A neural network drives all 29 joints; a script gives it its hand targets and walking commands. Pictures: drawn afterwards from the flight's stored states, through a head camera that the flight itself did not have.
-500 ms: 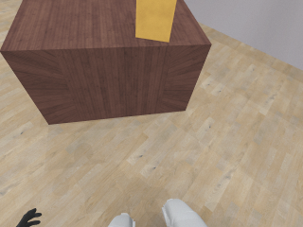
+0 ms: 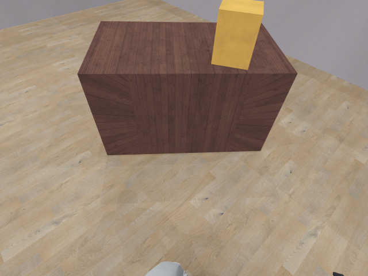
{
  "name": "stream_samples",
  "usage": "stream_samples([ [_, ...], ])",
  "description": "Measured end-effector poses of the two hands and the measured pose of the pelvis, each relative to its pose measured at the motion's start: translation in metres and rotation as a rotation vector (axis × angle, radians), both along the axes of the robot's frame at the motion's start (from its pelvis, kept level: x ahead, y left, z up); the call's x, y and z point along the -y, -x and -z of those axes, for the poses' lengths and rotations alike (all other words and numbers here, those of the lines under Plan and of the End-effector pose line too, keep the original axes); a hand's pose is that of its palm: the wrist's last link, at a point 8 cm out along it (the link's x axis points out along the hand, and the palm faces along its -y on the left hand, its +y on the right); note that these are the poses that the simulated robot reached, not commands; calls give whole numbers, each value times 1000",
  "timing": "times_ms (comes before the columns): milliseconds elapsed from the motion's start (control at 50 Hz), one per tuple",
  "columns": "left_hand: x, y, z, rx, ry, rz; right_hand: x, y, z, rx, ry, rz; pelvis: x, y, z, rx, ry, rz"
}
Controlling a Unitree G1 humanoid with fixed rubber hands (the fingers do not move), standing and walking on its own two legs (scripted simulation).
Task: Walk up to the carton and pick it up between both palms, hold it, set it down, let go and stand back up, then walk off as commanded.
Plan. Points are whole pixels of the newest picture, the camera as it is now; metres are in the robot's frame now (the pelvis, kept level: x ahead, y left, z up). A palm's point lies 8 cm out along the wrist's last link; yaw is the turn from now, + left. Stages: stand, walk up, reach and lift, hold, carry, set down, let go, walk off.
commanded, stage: walk off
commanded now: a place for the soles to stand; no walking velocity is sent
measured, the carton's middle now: (236, 34) +1.18 -0.15 +0.00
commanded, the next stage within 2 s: none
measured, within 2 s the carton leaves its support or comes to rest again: neither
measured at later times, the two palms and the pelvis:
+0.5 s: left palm out of the picture +0.06 +0.20 -0.11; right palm out of the picture -0.07 -0.48 -0.11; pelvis -0.05 -0.13 -0.03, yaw -1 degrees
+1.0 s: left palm out of the picture +0.10 +0.13 -0.04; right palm out of the picture +0.09 -0.58 -0.10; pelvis +0.06 -0.23 +0.01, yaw +0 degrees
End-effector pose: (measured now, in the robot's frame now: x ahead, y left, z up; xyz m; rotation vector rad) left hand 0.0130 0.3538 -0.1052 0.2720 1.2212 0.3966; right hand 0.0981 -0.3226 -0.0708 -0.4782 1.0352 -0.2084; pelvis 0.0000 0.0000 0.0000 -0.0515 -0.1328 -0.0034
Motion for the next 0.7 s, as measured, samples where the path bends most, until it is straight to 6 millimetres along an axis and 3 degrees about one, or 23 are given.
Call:
stream_samples([
  [40,-3,-9,8,43,13,16,-2,11,-4,29,15,17,-4,4,4,-26,6,-3],
  [100,1,-45,33,132,35,112,12,60,2,3,89,80,-8,21,27,-45,-3,-10],
  [180,41,-74,53,180,129,228,28,148,-3,-82,148,237,4,38,31,-16,-74,58],
  [240,69,-86,49,209,180,291,43,199,-8,-161,162,303,18,44,28,-18,-67,51],
  [280,83,-90,43,214,180,319,55,218,-11,-198,163,325,32,48,26,-29,-66,58],
  [320,95,-89,40,204,166,336,72,225,-10,-212,160,330,49,51,25,-38,-75,68],
  [380,116,-87,34,200,129,339,106,224,1,-220,148,313,78,53,31,-43,-95,75],
  [440,139,-76,23,228,74,313,143,207,24,-214,117,257,109,53,38,-31,-95,55],
  [520,153,-29,-4,254,-5,183,165,146,42,-131,45,145,140,43,30,17,-100,12],
  [600,163,16,-35,166,-66,72,178,76,26,-32,-9,48,162,30,3,12,-124,8],
  [640,171,26,-47,126,-86,50,186,52,19,-18,-25,8,172,25,-5,-13,-134,10],
  [700,184,28,-58,78,-105,44,200,33,17,-32,-42,-15,186,16,-12,-47,-150,9],
])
